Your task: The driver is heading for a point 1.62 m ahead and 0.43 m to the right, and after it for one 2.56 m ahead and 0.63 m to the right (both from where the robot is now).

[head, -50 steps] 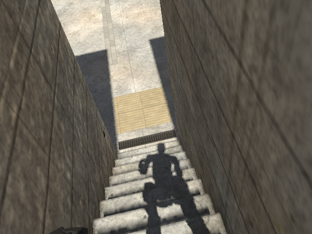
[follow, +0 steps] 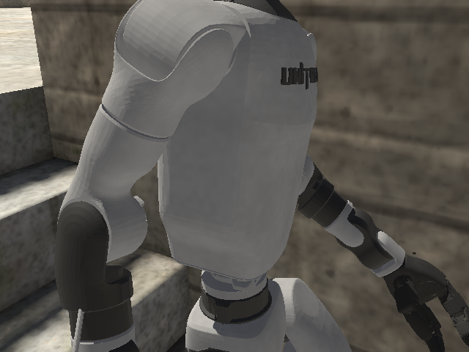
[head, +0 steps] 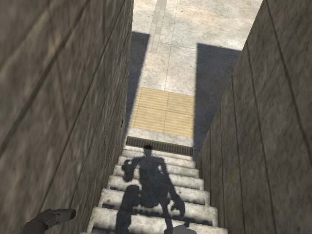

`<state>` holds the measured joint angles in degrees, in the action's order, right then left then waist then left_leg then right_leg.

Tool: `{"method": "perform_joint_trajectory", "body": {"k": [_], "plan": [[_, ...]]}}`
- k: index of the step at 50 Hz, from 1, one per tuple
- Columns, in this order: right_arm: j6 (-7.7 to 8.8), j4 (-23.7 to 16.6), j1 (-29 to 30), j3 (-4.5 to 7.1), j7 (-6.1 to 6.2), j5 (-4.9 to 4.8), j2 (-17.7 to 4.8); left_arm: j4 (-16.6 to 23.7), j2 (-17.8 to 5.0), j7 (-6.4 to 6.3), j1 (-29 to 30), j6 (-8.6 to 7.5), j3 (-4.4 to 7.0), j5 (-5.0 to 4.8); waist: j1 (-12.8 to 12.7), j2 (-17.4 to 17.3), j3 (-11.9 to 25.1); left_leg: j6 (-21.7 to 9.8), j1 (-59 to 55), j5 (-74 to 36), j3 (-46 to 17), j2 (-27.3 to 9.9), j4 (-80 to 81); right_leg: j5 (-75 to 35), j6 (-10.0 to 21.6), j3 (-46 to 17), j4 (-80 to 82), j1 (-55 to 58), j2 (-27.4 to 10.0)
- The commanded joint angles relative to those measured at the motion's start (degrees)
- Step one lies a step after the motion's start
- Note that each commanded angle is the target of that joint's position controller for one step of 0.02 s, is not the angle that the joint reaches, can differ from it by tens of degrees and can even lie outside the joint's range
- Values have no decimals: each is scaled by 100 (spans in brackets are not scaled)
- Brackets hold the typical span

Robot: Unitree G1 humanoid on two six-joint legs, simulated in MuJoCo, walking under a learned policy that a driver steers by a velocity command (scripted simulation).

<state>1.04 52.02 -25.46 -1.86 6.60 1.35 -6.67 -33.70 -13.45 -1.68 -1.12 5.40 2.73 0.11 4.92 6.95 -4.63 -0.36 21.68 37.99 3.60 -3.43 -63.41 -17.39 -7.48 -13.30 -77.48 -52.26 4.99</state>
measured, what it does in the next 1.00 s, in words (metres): goes down, turning right: right foot 0.20 m lower, then left foot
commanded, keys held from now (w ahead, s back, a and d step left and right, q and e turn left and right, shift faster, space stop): e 0.72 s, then no key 0.28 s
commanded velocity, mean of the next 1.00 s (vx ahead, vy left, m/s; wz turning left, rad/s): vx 0.05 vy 0.00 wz -0.46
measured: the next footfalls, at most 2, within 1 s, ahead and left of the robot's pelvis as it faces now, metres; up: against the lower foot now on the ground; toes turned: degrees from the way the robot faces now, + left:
right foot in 0.22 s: +0.21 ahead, -0.17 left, -0.20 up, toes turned -4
left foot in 0.80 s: +0.29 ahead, +0.07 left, -0.20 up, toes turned -31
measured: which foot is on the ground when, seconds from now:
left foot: down 0.00-0.24, up 0.26-0.78, down 0.80-1.00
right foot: up 0.00-0.20, down 0.22-0.82, up 0.84-1.00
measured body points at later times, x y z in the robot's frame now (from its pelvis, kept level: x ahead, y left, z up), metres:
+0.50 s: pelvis +0.16 -0.07 -0.14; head +0.21 -0.10 +0.30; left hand +0.25 +0.19 -0.26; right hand +0.29 -0.34 -0.25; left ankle +0.24 +0.07 -0.62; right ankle +0.17 -0.16 -0.87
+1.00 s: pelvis +0.23 -0.01 -0.13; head +0.24 +0.00 +0.32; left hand +0.49 +0.10 -0.23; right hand +0.13 -0.24 -0.26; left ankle +0.25 +0.09 -0.87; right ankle +0.18 -0.19 -0.82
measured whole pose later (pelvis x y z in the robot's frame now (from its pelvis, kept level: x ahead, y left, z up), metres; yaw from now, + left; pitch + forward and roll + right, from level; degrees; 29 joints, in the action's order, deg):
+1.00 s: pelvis +0.23 -0.01 -0.13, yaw -27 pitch -1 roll -1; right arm -1.2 47.4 -21.4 0.7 0.7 -0.3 -10.1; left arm -34.6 -11.8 -0.1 -10.2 4.1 1.8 -0.1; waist 3.5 2.0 -0.5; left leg -2.1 10.8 18.8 -2.5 2.1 -30.6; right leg 16.4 -3.3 -12.3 -51.2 -26.5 2.6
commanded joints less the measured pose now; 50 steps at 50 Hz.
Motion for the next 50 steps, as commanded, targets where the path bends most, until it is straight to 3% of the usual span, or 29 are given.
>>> {"method": "perform_joint_trajectory", "body": {"k": [1,3,8,9,10,11,12,13,14,15,16,17,18,19,20,22,24,26,29,31,34,36,38,39,40,42,44,46,50], "plan": [[6,-622,185,349,227,-185,-1168,416,-166,302,-124,-117,34,70,-337,-1024,-308,-655,646,-2102,-966,-897,1618,-1653,-20,193,1964,735,-403],[-64,-566,-76,391,266,-195,-1053,542,-110,440,404,-186,26,-88,5,-918,-499,-700,789,-1739,-595,-781,1522,-1817,72,744,3248,1525,-449],[-111,-913,263,679,69,-291,-1438,336,-527,467,349,-117,181,-7,93,-1241,-167,-525,475,-2530,-560,-1205,-27,-798,494,1224,3676,2041,-381],[-210,-945,150,594,35,-305,-1274,232,-487,500,32,-211,172,-175,88,-1320,-236,-463,-419,-2883,-256,-1073,-374,132,728,1224,6038,1911,-565],[-185,-629,103,731,34,-227,-1547,-251,-519,416,-824,-305,317,-181,-309,-1685,265,-439,99,-3713,-231,-975,-1053,-125,962,1389,6074,3783,-388],[-60,-630,293,677,22,-172,-1418,-668,-788,381,-2081,-377,478,-110,-943,-1560,576,-241,715,-4357,-76,-904,-2505,-423,1261,1379,6357,5164,-318],[94,-487,473,607,27,-47,-998,-1097,-1524,426,-3281,-479,702,35,-1473,6,913,230,2233,-422,271,-225,-5497,-2710,1813,645,6084,6728,-1047],[196,-841,-48,448,-126,212,-456,-822,-2132,432,-2686,-497,634,163,-730,1053,1398,715,4699,1861,-26,47,-7408,-5248,2286,-197,3656,8163,-1621],[221,-1090,287,431,-113,53,-808,-628,-1937,483,-2451,-386,598,-16,-918,902,2401,962,5119,1628,-407,-5,-7557,-5062,2690,-769,3695,8558,-1880],[172,-1388,920,465,-26,-49,-1057,-582,-1667,416,-2280,-257,531,-75,-995,121,2315,1101,5263,1144,-411,-4,-7300,-4140,2813,-948,4027,7851,-1905],[135,-1781,1365,339,67,-254,-724,-595,-1926,319,-1979,-223,544,94,-779,49,2396,935,5115,343,-850,-32,-6913,-1835,3235,-1858,4713,6892,-2545],[-54,-1692,1730,326,213,-234,-791,-430,-1711,195,-1580,-205,401,281,-636,-825,1851,867,4699,-112,-1095,-145,-6313,-950,3228,-2167,5088,5577,-2546],[-230,-1630,1721,350,238,-113,-859,-331,-1633,105,-1287,-195,294,279,-427,-1138,1517,825,4333,-300,-1071,-67,-6245,-472,3097,-2087,5096,4818,-2428],[-304,-1609,1641,380,206,-92,-879,-356,-1513,-1,-1294,-204,173,258,-344,-1140,1439,822,4213,-646,-1174,-62,-6136,-25,2919,-1910,4897,4465,-2289],[-261,-1518,1347,521,153,-220,-1252,-272,-1385,24,-1215,-286,69,56,-227,-1372,1607,764,3938,-1943,-1160,173,-5528,96,2595,-1707,4678,4216,-2054],[-152,-1688,1565,580,115,-223,-1154,-348,-1302,-19,-1581,-359,25,7,-362,-982,1434,908,4012,-2068,-1100,299,-5629,-1168,2702,-1757,4282,4242,-1749],[-263,-2085,1950,417,7,-92,-696,-456,-893,-281,-2038,-246,-143,-124,-465,-583,1121,1092,4075,-3006,-1005,487,-4197,-259,2552,-1543,4081,4192,-1316],[-264,-2476,2352,315,-131,45,-489,-406,-972,-359,-2066,-121,-48,-135,-564,-189,919,938,3600,-3078,-840,496,-2046,675,2354,-1521,4420,4322,-995],[-72,-2371,2017,467,-339,113,-820,-296,-1034,-291,-1691,-184,-1,63,-211,207,968,725,2368,-3752,-1001,476,-2167,-298,2626,-1886,4356,3887,-1151],[-61,-2479,2266,506,-346,94,-998,-183,-1182,-201,-1414,-228,67,70,-294,203,925,678,2289,-3067,-869,578,-2112,-1586,2705,-1915,4128,4083,-1163],[11,-2592,2758,462,-373,50,-934,-204,-950,-190,-1669,-289,89,8,-565,228,935,643,2693,-2335,-1222,470,-1642,-2281,2890,-2180,3723,4998,-1117],[31,-2533,3003,368,-432,-57,-704,-129,-939,-126,-1672,-185,123,-75,-564,33,845,529,1609,-1780,-762,650,399,-2304,2618,-1926,4106,4739,-858],[36,-2044,1966,362,-643,-142,-642,146,-699,54,-881,-158,57,-62,-124,649,1168,305,-433,-1849,-495,629,1417,-2047,2416,-1584,4369,3953,-701],[30,-1692,1202,385,-687,-141,-549,219,-515,91,-483,-179,-12,-85,295,554,1155,129,-1638,-2383,-325,685,2267,-1588,2220,-1387,4358,3296,-571],[26,-1473,638,431,-702,-171,-595,249,-336,73,-557,-196,-53,-105,379,359,1096,-62,-2512,-2726,-320,690,2632,-654,1950,-1353,4255,2809,-417],[-4,-1222,543,418,-749,7,-1002,426,143,70,-1485,-208,-137,-183,-358,-2497,1148,-1137,-3187,-6905,-3014,-1165,3365,5602,776,-1175,2590,1431,471],[108,-1269,961,448,-775,-77,-1057,464,-663,-53,-1184,-229,178,-387,-441,-2175,261,-1617,-2096,-4228,-4206,-1471,4472,5463,427,-885,1989,770,157],[-1,-1231,1324,420,-660,-163,-1049,300,-594,-40,-1076,-140,178,-183,-542,-1651,43,-1278,-1445,-3280,-3253,-1084,4504,4289,340,-395,1974,1155,-217],[-136,-1050,1656,287,-506,-242,-821,18,275,281,-1410,-179,-147,122,-723,-1538,152,-698,329,-2456,-1724,-373,5035,2493,434,572,3108,3815,-498]]}}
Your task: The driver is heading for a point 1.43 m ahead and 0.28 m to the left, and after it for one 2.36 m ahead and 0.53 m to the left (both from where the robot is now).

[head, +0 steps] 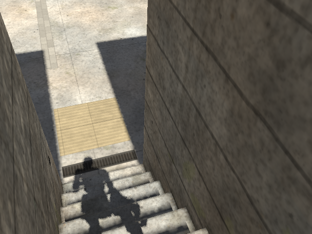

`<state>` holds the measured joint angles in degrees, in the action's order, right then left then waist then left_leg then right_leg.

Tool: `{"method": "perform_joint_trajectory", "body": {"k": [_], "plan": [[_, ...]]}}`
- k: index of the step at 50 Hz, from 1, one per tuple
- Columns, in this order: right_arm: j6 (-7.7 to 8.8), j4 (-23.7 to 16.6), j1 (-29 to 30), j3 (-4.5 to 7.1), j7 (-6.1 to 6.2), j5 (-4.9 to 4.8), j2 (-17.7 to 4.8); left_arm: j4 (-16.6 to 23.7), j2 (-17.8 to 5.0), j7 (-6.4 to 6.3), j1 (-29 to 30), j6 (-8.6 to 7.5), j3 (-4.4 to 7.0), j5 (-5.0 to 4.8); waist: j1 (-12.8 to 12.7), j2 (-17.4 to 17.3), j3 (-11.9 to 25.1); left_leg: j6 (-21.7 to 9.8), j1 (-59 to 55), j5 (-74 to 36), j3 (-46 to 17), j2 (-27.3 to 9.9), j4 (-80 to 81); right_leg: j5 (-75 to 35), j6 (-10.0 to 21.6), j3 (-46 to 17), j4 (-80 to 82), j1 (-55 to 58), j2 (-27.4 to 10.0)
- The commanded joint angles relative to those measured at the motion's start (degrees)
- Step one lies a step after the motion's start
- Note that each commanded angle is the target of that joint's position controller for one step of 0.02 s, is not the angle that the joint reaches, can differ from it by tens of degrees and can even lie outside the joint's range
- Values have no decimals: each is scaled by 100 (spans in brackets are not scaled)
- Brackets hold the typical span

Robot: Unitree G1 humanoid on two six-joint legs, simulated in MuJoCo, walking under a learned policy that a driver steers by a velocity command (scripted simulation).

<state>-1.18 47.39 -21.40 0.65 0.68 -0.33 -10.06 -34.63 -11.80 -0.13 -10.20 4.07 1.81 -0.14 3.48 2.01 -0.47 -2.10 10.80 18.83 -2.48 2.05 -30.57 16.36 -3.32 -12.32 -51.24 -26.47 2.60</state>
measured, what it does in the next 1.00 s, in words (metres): steps on the spot: right foot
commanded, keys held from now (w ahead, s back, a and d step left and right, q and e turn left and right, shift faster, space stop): no key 1.00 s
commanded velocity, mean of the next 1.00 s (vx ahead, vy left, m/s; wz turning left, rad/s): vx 0.00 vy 0.00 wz -0.04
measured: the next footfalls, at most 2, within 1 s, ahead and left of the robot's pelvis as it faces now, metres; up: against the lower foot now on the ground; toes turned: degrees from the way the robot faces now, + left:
right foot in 0.10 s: +0.06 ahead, -0.19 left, +0.00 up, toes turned +9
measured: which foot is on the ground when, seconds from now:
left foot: down 0.00-1.00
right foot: up 0.00-0.08, down 0.10-1.00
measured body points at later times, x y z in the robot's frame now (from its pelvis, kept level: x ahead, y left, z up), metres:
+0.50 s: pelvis +0.03 -0.03 +0.01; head +0.06 -0.04 +0.46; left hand +0.12 +0.19 -0.13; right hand +0.05 -0.29 -0.13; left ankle -0.03 +0.10 -0.74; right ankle +0.02 -0.19 -0.74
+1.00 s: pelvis +0.02 -0.04 +0.01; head +0.05 -0.04 +0.46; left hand +0.09 +0.18 -0.14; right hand -0.02 -0.29 -0.14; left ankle -0.03 +0.10 -0.74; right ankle +0.02 -0.19 -0.74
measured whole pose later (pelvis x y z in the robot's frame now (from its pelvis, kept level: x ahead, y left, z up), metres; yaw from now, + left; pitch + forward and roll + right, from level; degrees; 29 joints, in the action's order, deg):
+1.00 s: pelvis +0.02 -0.04 +0.01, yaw -1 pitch +1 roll +0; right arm 0.3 55.0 -24.7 3.4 1.0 -1.1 -11.1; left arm -51.4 -9.8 -2.6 -13.5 4.2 -2.5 1.1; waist -0.2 0.3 -2.0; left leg 1.5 5.3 14.8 -2.8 -0.5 -19.2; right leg 11.6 -2.4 -11.2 -22.3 -11.6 0.9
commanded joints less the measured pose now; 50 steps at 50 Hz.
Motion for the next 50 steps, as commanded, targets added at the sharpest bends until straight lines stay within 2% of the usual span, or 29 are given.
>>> {"method": "perform_joint_trajectory", "body": {"k": [1,4,5,6,7,8,9,11,12,13,14,15,16,17,20,22,23,25,28,29,33,37,41,43,46,47,50], "plan": [[96,-512,1084,29,104,-96,-486,129,135,126,-379,-57,-78,166,-492,-1000,-299,-470,1424,-498,-1026,-892,1811,-879,21,564,827,1482,-223],[186,-210,422,41,64,-96,-560,88,72,87,-407,-80,-124,240,-449,-768,-145,-293,516,-1779,-887,-892,1460,-930,0,294,2031,1632,-283],[214,-126,257,64,45,-110,-595,64,25,62,-526,-83,-142,231,-455,-748,-115,-265,263,-2005,-850,-836,1347,-1032,30,122,2322,1681,-352],[200,-96,5,131,35,-88,-733,72,-132,15,-558,-72,-141,188,-265,-500,-50,-169,161,-2170,-902,-707,1341,-1119,77,57,2338,1797,-378],[195,-53,-100,151,22,-99,-756,76,-181,-17,-575,-75,-157,141,-216,-343,-35,-119,78,-2006,-876,-574,1307,-1234,135,-43,2488,1779,-454],[176,45,-187,228,14,-109,-889,66,-329,-27,-578,-105,-161,138,-189,-337,54,-174,-4,-1510,-662,-369,1186,-1401,186,-45,2573,1747,-408],[151,13,-217,224,26,-120,-801,28,-401,-21,-506,-107,-153,126,-64,-183,-44,-181,-37,-1350,-582,-291,1265,-1282,196,-48,2661,1523,-343],[86,30,-172,176,42,-63,-597,-121,-279,-19,-628,-118,-200,161,-102,9,-132,-195,-310,-1124,-349,-227,1190,-1534,244,-105,2952,1310,-299],[71,37,-338,206,41,16,-572,-264,-327,-10,-742,-146,-158,156,-126,372,-175,-207,-279,-1094,-327,-211,1189,-1577,257,-20,2930,1299,-235],[72,54,-369,220,43,29,-580,-296,-287,-15,-778,-165,-174,167,-144,314,-127,-197,-302,-1141,-293,-211,1179,-1657,285,-29,2938,1378,-232],[50,31,-305,222,49,-56,-540,-304,-241,-24,-810,-148,-197,166,-219,216,3,-184,-378,-1390,-328,-232,1201,-1835,340,-31,2905,1483,-246],[48,29,-288,228,52,-72,-527,-334,-217,-29,-831,-148,-209,153,-233,131,69,-169,-423,-1498,-297,-245,1192,-1993,367,-58,2900,1552,-263],[87,-2,-270,255,34,-24,-525,-460,-295,-49,-881,-157,-197,101,-144,69,141,-126,-542,-1364,-243,-233,1217,-2044,405,-132,2917,1568,-289],[79,70,-288,286,35,-60,-656,-442,-306,-87,-830,-190,-207,136,-214,-143,12,-132,-472,-1669,-276,-233,1234,-2241,428,-134,2891,1582,-341],[78,88,-343,303,49,-66,-656,-569,-381,-104,-870,-216,-207,136,-230,16,136,-88,-614,-1863,-263,-289,1218,-2562,458,-96,2878,1690,-323],[-23,74,-279,299,13,-47,-628,-656,-250,-160,-793,-162,-283,164,-246,39,187,-9,-574,-1901,-226,-265,1140,-2624,504,-53,2839,1710,-265],[62,110,-423,319,22,-40,-679,-692,-356,-207,-799,-130,-252,139,-277,-9,114,53,-496,-2024,-227,-293,1202,-2576,476,-4,2850,1701,-273],[117,158,-467,339,24,-50,-727,-762,-387,-226,-796,-107,-264,142,-310,-79,116,89,-509,-2033,-201,-299,1209,-2599,476,-26,2887,1740,-283],[129,221,-583,354,43,-54,-747,-866,-384,-227,-733,-95,-277,137,-323,-59,100,122,-499,-1942,-186,-307,1246,-2564,495,-16,2925,1770,-275],[139,260,-525,357,20,-57,-743,-846,-373,-225,-612,-59,-291,159,-367,-149,69,88,-384,-1964,-194,-303,1209,-2531,466,-41,2885,1837,-304],[153,310,-641,380,-26,-42,-712,-996,-351,-231,-546,13,-307,177,-382,-19,94,94,-436,-1846,-174,-305,1200,-2459,507,-9,2930,1817,-283],[141,388,-773,400,-43,-37,-683,-1143,-334,-246,-457,50,-317,161,-375,-30,-5,111,-407,-1659,-168,-279,1252,-2195,515,-8,3003,1747,-275],[142,473,-872,428,-20,-49,-699,-1302,-354,-254,-438,54,-301,150,-375,-50,-156,123,-308,-1462,-156,-267,1339,-1894,487,3,3064,1690,-259],[157,580,-925,395,26,-78,-639,-1334,-295,-236,-401,35,-339,130,-363,-63,-293,126,-186,-1051,-180,-268,1418,-1491,471,-49,3135,1632,-271],[173,649,-936,400,38,-81,-666,-1406,-317,-233,-409,17,-332,140,-369,-45,-308,115,-198,-1105,-195,-261,1444,-1438,458,-17,3147,1596,-255],[177,681,-1012,396,48,-80,-661,-1445,-293,-255,-504,-22,-332,126,-379,56,-279,148,-283,-1047,-190,-263,1479,-1396,514,-6,3250,1557,-229],[183,734,-1024,403,57,-77,-692,-1501,-296,-272,-529,-52,-330,127,-363,-48,-255,162,-325,-1279,-186,-264,1482,-1549,496,32,3223,1607,-238]]}}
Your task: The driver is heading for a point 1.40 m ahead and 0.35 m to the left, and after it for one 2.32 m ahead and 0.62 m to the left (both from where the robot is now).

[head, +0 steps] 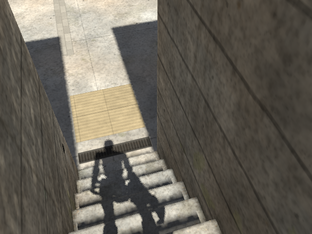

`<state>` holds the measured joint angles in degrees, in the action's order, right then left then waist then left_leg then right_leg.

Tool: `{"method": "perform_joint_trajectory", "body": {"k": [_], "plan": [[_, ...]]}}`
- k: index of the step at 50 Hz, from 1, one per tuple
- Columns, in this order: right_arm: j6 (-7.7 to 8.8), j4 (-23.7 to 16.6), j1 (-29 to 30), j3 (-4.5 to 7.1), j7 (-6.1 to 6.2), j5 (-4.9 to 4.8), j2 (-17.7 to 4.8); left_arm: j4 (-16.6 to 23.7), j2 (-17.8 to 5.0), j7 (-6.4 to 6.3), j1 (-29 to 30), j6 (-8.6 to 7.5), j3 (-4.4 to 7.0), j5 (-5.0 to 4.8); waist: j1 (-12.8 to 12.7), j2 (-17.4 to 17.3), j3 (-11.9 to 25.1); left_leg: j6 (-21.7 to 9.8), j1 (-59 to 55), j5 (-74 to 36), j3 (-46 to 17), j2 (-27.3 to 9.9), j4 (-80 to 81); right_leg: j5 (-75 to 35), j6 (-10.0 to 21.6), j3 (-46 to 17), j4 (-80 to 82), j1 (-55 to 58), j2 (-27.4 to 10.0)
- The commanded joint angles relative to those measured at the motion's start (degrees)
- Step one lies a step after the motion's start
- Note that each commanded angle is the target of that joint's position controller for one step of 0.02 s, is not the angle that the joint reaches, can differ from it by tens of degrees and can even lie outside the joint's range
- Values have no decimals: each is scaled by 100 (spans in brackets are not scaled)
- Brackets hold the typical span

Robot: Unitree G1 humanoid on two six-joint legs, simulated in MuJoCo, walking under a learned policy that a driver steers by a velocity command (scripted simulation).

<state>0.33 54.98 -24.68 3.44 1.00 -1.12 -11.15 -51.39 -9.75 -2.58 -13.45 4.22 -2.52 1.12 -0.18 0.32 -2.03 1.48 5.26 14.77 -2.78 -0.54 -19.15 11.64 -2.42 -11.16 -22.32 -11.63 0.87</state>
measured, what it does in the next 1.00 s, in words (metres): goes down: left foot 0.20 m lower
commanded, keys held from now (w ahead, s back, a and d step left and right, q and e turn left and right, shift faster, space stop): w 1.00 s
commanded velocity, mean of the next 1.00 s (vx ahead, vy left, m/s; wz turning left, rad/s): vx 0.38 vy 0.00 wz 0.00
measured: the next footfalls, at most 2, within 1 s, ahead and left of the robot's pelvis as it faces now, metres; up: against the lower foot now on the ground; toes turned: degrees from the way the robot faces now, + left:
left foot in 0.70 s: +0.21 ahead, +0.15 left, -0.20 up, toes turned +2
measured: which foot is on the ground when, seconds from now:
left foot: down 0.00-0.38, up 0.40-0.68, down 0.70-1.00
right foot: down 0.00-0.68, up 0.70-1.00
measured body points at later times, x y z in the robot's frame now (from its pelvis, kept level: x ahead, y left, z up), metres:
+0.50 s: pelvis +0.10 +0.01 -0.04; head +0.11 +0.00 +0.41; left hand +0.05 +0.27 -0.18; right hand +0.13 -0.26 -0.18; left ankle +0.05 +0.14 -0.70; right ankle +0.01 -0.15 -0.74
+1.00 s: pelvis +0.33 +0.09 -0.32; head +0.32 +0.10 +0.13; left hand +0.53 +0.29 -0.41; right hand +0.18 -0.10 -0.46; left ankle +0.17 +0.15 -0.95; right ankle +0.54 -0.06 -0.97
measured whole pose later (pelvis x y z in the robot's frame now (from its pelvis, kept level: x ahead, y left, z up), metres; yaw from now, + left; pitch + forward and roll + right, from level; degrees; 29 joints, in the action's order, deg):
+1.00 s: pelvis +0.33 +0.09 -0.32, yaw +3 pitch +0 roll +1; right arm 3.6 63.3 -36.5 0.5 6.0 -2.6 -4.5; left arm -44.1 -8.3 2.1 -4.6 -1.2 0.5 1.3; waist 5.8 1.6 3.4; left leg -6.5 13.2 51.0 1.5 7.2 -64.3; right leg -28.9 -0.3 -4.2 -49.9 -44.7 -3.3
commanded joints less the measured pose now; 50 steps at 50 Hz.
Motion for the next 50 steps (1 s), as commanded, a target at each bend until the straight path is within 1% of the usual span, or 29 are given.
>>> {"method": "perform_joint_trajectory", "body": {"k": [1,10,14,16,19,20,22,25,26,28,29,30,31,32,34,35,36,37,38,39,40,41,42,43,44,46,47,48,50], "plan": [[36,-11,-700,124,25,5,-573,160,-500,-40,-228,-58,103,-2,8,104,-25,-198,211,-651,-131,31,356,-810,393,-70,348,137,-45],[100,-234,-716,281,93,-157,-811,167,-490,-83,-377,-271,210,-155,45,-457,-465,-881,677,2186,-625,-49,392,1734,527,590,-684,-865,385],[137,-367,-636,313,110,-265,-922,250,-321,-37,-281,-507,213,-140,43,-723,-404,-1316,507,1482,-1239,-490,-186,1369,605,863,-1452,-1315,315],[155,-509,-663,270,93,-130,-757,163,-572,-12,-714,-493,305,-74,32,-240,-136,-1151,738,908,-829,-14,-1112,502,807,752,-1576,-943,299],[346,-651,-335,230,102,-88,-454,-188,-1095,-13,-1996,-521,492,-37,-329,1009,-77,-547,2866,1110,-141,829,-3264,211,1678,-1281,-702,709,-568],[429,-755,-47,250,99,-134,-517,-389,-1329,45,-2506,-568,591,-14,-531,1359,-101,-470,3989,3158,-382,839,-4188,-4,2225,-2469,-354,1201,-1266],[549,-857,362,255,120,-47,-570,-556,-1419,77,-2875,-730,712,-111,-613,750,-305,-386,5328,3180,-1208,389,-5043,38,2566,-3162,-463,1442,-1912],[422,-617,178,345,122,162,-835,-490,-888,-133,-1914,-695,607,-67,-10,212,-230,-147,4469,-379,-942,-229,-4331,-278,1931,-1526,-1609,-221,-1414],[422,-689,353,315,12,169,-740,-527,-755,-302,-1780,-737,550,-219,47,563,-183,-192,4371,-1754,-973,-317,-3946,357,1600,-1223,-1982,-443,-1133],[327,-845,418,131,-186,370,-250,-519,-632,-575,-1156,-667,431,-245,490,508,-139,-282,1544,-4603,-189,166,-2405,1386,1207,200,-2277,-3109,-186],[230,-987,484,101,-214,225,-109,-475,-901,-628,-1052,-619,456,-154,457,581,-12,-147,352,-4425,330,508,-2194,1573,1072,612,-2166,-3814,-69],[112,-859,78,169,-144,20,-259,-506,-1212,-556,-988,-648,496,-68,757,738,302,67,-403,-3701,580,691,-2884,1280,1075,536,-2589,-4070,-224],[26,-568,-861,250,-102,40,-495,-404,-1282,-428,-466,-696,529,-122,1234,1241,536,33,-828,-3587,504,509,-3457,599,983,386,-3142,-4034,-282],[-36,-259,-1635,397,-18,78,-870,-379,-1149,-288,-13,-689,544,-185,1635,930,589,-104,-1018,-3133,583,363,-3356,55,769,418,-4221,-3693,-289],[-26,191,-3480,441,-59,343,-983,-424,-1141,-126,582,-586,629,-373,2854,-274,195,-737,-1457,-2854,936,-161,-738,-396,302,767,-8311,-3172,327],[108,380,-3320,330,-165,226,-745,-331,-580,-104,369,-602,542,-56,2499,-1297,-387,-949,-1658,-2680,180,-701,-583,3447,305,513,-10249,-4500,982],[221,436,-3066,65,-268,160,-415,-171,89,-43,-252,-714,379,68,1628,-1766,-537,-716,-1764,-4810,-372,-934,-1683,3799,434,135,-11200,-5471,1072],[338,528,-2830,36,-285,73,-625,-48,441,29,-1528,-860,323,-59,435,-2674,-326,-642,-1679,-7602,-688,-995,-2579,3085,652,41,-10694,-5891,757],[346,484,-2175,95,-311,-48,-742,-164,309,51,-2258,-851,316,-228,-295,-2229,-72,-834,-1195,-6389,-1518,-1177,-2312,2335,740,182,-9582,-5870,57],[335,505,-1864,271,-335,45,-1210,-98,109,-7,-2005,-810,349,-521,-297,-1714,13,-1474,-686,-3545,-2721,-1818,-1753,2194,688,426,-9676,-6111,-229],[395,403,-1265,267,-193,246,-1161,122,-174,-38,-959,-755,429,-623,-302,-814,-98,-1426,398,-1789,-3634,-2066,-1069,604,741,-262,-8143,-5923,-522],[422,217,-613,111,-74,210,-842,311,-771,-74,-420,-648,556,-471,-414,86,-460,-1117,1122,-2262,-3645,-1942,-997,-200,641,10,-7436,-5615,-789],[418,135,-273,-17,191,164,-715,483,-703,-31,-341,-500,542,-271,-637,-4,-659,-984,2139,-3250,-3218,-1780,-1522,-1229,339,77,-6136,-4824,-913],[397,200,-273,-34,313,101,-756,576,-483,46,-192,-408,486,-33,-488,-156,-517,-775,2355,-3967,-2515,-1325,-1990,-1632,147,344,-5485,-4155,-846],[403,314,-422,-17,361,192,-927,584,-328,152,-231,-415,473,13,-501,-609,-443,-763,2764,-4239,-2263,-1222,-2115,-1881,128,614,-5828,-3456,-564],[448,654,-1386,-104,505,-90,-359,836,-521,314,421,-551,524,-85,-66,-532,-562,-754,1614,-1938,-1815,-776,-2922,-3311,338,256,-4341,-4631,-700],[468,690,-1403,-233,602,-283,-1,1007,-542,409,1011,-648,472,67,151,-263,-724,-619,2137,-1180,-1165,-330,-3033,-4564,314,528,-2792,-3765,-554],[409,611,-1333,-241,626,-197,-49,1032,-290,536,1206,-620,402,165,312,-180,-617,-558,2898,-924,-701,-48,-2870,-5242,284,1098,-2272,-2369,-215],[356,676,-1260,-100,596,-241,-300,1137,-148,580,1428,-556,359,-21,578,-508,-617,-707,3172,-877,-587,17,-3153,-4640,61,1238,-1780,-1344,-14]]}}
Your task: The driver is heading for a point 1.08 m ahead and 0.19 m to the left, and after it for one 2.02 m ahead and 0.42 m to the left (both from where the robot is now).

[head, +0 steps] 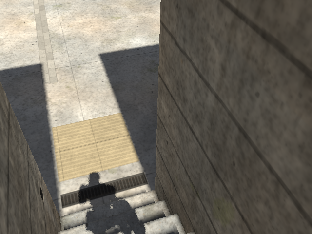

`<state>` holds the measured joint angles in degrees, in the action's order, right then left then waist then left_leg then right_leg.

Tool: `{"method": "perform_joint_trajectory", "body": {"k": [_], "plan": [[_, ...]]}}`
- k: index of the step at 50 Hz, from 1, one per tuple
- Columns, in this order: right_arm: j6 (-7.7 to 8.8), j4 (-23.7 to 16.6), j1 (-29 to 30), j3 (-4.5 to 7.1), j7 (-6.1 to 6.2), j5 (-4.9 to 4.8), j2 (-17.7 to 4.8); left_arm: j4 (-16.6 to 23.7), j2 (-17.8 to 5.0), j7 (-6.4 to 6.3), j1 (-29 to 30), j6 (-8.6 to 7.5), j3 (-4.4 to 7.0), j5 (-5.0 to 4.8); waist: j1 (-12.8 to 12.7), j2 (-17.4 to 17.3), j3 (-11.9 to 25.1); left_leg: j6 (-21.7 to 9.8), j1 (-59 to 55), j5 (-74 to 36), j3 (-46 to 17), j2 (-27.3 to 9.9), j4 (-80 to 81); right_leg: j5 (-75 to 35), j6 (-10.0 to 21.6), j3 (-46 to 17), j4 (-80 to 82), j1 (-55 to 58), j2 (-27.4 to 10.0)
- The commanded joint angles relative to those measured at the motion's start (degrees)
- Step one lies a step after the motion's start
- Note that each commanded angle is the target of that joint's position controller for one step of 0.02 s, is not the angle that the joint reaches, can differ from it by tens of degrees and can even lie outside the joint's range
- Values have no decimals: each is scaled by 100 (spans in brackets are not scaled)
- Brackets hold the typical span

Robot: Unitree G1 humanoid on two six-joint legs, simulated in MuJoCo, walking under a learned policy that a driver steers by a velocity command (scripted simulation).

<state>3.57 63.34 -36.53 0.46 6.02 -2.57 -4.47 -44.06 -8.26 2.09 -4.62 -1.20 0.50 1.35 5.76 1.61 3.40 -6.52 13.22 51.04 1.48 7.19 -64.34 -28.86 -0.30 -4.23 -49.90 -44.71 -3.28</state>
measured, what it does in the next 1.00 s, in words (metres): goes down: right foot 0.20 m lower, then left foot 0.21 m lower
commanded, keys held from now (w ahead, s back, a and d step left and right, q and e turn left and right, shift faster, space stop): w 1.00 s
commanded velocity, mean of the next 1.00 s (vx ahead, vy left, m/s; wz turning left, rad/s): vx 0.50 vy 0.00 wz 0.00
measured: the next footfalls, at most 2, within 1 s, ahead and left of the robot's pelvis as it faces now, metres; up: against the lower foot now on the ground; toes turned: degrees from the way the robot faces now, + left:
right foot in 0.10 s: +0.14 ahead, -0.10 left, -0.20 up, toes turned -2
left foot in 0.50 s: +0.33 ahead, +0.16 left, -0.41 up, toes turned -1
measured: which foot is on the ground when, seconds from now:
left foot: down 0.00-0.08, up 0.10-0.48, down 0.50-0.92, up 0.94-1.00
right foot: up 0.00-0.08, down 0.10-0.50, up 0.52-0.92, down 0.94-1.00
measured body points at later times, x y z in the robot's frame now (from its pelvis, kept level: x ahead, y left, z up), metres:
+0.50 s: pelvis +0.28 +0.06 -0.26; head +0.28 +0.06 +0.19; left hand +0.20 +0.32 -0.40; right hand +0.39 -0.19 -0.38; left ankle +0.31 +0.16 -1.00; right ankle +0.12 -0.10 -0.80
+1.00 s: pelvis +0.57 +0.11 -0.51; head +0.56 +0.13 -0.06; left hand +0.59 +0.35 -0.66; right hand +0.53 -0.13 -0.66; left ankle +0.46 +0.24 -0.95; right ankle +0.55 +0.02 -1.24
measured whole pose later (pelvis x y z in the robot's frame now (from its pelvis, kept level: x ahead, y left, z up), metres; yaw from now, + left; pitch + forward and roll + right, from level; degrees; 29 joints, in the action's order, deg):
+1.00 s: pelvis +0.57 +0.11 -0.51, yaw +0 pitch +2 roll +0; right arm 4.1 60.9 -25.0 4.2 3.9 -2.7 -8.4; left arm -54.3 -11.4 1.9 -19.9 -4.7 2.6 0.1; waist -1.7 2.3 3.5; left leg -1.8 38.8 40.0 -3.2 8.6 -117.7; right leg 16.5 5.4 2.3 -33.8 -16.9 0.7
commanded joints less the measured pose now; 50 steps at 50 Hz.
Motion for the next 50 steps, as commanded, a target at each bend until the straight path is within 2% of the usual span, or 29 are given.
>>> {"method": "perform_joint_trajectory", "body": {"k": [1,2,4,5,7,9,10,11,13,15,16,19,20,22,25,26,27,28,30,31,33,34,36,40,44,46,47,48,50], "plan": [[70,-117,271,297,43,64,-1266,2,-436,56,-554,24,162,-174,-584,-1159,-979,-94,2759,-4384,-1187,-925,634,-388,-165,636,80,2562,501],[9,-185,712,400,-13,53,-1333,-495,-589,-87,-1661,92,198,-166,-1036,-1263,-830,-154,2552,-5082,-1211,-932,-402,182,-167,800,-99,2802,448],[38,-425,1546,597,-221,-70,-1360,-1469,-1210,-151,-4325,26,502,4,-2323,372,-316,484,2669,-6608,-565,-540,-4085,382,422,991,2327,5006,-118],[54,-509,2005,581,-172,76,-1183,-1699,-800,-155,-4645,-24,431,-177,-2765,1680,-878,647,3740,-1032,-82,294,-6521,32,859,555,3703,5504,-670],[90,-690,422,382,-244,-85,-312,-1476,-457,-4,-3775,-248,131,-59,-837,1078,-356,375,5214,-824,-1893,39,-6110,-769,1619,-1633,1234,5615,-1448],[42,-688,358,504,-266,-12,-693,-1304,-324,101,-2616,-306,148,-124,-218,-552,-397,-70,4916,-2756,-1650,-466,-4251,2109,1292,-1034,1497,3862,-1192],[-88,-988,614,397,-268,79,-540,-1322,-1006,-178,-2135,-183,319,18,184,-48,-599,225,4279,-3470,-1528,-696,-2877,3220,1714,-1756,2110,2469,-1573],[-143,-1379,1572,368,-223,106,-608,-1186,-798,-474,-1488,-143,218,156,222,80,-1187,653,4020,-4522,-1631,-1041,-1452,2743,1740,-2116,1976,1177,-1740],[-322,-1165,1528,365,-337,174,-674,-1218,-961,-636,-1629,-195,186,319,234,-257,-635,923,2368,-5496,-1084,-959,-1359,2487,1599,-1698,1444,494,-1193],[-203,-1487,2184,450,-467,90,-1095,-1343,-951,-794,-2302,-314,299,-118,-208,6,-692,843,3657,-6779,-1659,-1082,-342,4217,1465,-1891,930,1651,-1041],[-209,-1618,2418,366,-534,276,-1012,-1282,-710,-885,-2323,-316,226,-284,-227,-67,-699,826,3110,-7779,-1497,-1134,903,5048,1294,-1368,776,1306,-617],[-278,-1853,3134,311,-720,369,-922,-1072,-1013,-860,-2200,-135,302,-254,-607,41,-555,653,1185,-7672,-559,-817,2144,5557,1028,-644,255,571,-323],[-325,-1571,2404,356,-731,324,-1037,-1193,-1393,-788,-2158,-153,385,-174,-266,881,-391,658,865,-7213,-517,-757,1328,5067,1118,-912,-215,697,-522],[-212,-1482,2032,543,-683,249,-1327,-1292,-960,-673,-2400,-109,317,-227,-331,701,-662,554,835,-5374,-45,-679,2496,3932,912,-465,-1187,1447,-298],[-84,-643,-950,753,-732,459,-1628,-1397,-963,-696,-1436,-142,417,-251,1371,-160,-497,-435,-1794,-6360,-636,-1675,4889,3720,369,-327,-6552,726,508],[-52,-221,-1306,618,-832,493,-1740,-1327,-82,-687,-1760,-229,237,11,871,-1788,-939,-249,-2630,-10075,-685,-1931,2591,8271,242,-399,-8721,-1755,1505],[-23,-200,-1055,502,-873,360,-1629,-1155,108,-631,-2810,-319,163,-133,-174,-2630,-853,123,-2586,-12261,-1058,-1978,1762,7712,251,-576,-8119,-2578,1239],[-26,-209,-725,420,-950,101,-1177,-1028,5,-499,-2719,-325,207,-285,-414,-2027,-330,-182,-2418,-10487,-1787,-2230,2134,6839,378,-469,-7458,-2792,743],[-96,-301,289,547,-874,207,-1590,-689,-79,-577,-1913,-137,173,-529,-710,-919,-475,-855,-896,-5420,-3545,-2699,3398,5959,400,-135,-6693,-2822,94],[-45,-433,728,364,-669,287,-1086,-646,-456,-573,-1578,-74,271,-528,-945,-221,-652,-382,-196,-5533,-3464,-2528,3274,4259,463,-811,-5353,-2532,-181],[19,-613,1299,253,-319,230,-1112,-363,-691,-479,-1276,46,319,-171,-1278,10,-872,66,1248,-6813,-2350,-1867,2908,2775,154,-414,-2954,-1270,-409],[12,-554,1290,258,-209,199,-1150,-227,-425,-418,-928,84,239,42,-1135,-244,-752,223,1519,-7367,-2045,-1583,2676,2142,16,-81,-2298,-571,-336],[28,-153,397,233,-55,135,-1034,-276,-334,-180,-833,31,216,-70,-934,-1000,-458,44,809,-6672,-2145,-1679,1965,1333,-65,-378,-2407,-809,-253],[85,-176,-143,135,64,-102,-709,252,-369,176,648,-92,125,164,-183,-515,-725,362,1803,-4950,-888,-716,1580,-1228,8,574,980,1445,426],[61,-154,844,408,-34,-28,-1177,-621,-772,19,-1779,-53,322,-75,-1199,-1293,-470,166,2015,-6805,-1142,-922,-785,235,58,864,165,2977,599],[163,-448,1880,559,-127,-57,-1362,-1647,-1074,-56,-4836,-169,497,-52,-2796,581,-688,905,2574,-6530,-162,-41,-5291,-145,817,1043,3963,4682,-203],[157,-580,2106,485,-101,220,-824,-1823,-891,-102,-4546,-173,460,-287,-2426,1480,-1056,825,4526,37,-224,486,-7298,-806,1041,154,3435,5752,-953],[211,-659,515,392,-226,-30,-366,-1580,-656,-45,-3836,-274,181,-170,-932,1232,-580,706,5522,-394,-1671,90,-6369,-1896,1760,-1516,1374,5960,-1544],[102,-449,140,491,-277,-80,-755,-1560,-472,42,-3273,-351,189,-61,-478,-425,-433,252,5587,-1891,-1882,-550,-4565,1490,1770,-1295,1337,4692,-1655]]}}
